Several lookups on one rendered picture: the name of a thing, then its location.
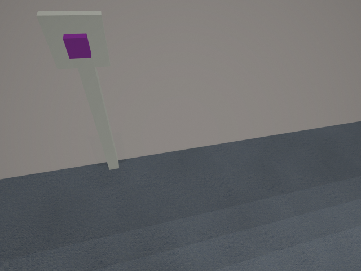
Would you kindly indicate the button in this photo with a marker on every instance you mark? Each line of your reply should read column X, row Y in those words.
column 77, row 45

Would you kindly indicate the panel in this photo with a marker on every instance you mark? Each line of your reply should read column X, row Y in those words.
column 54, row 25

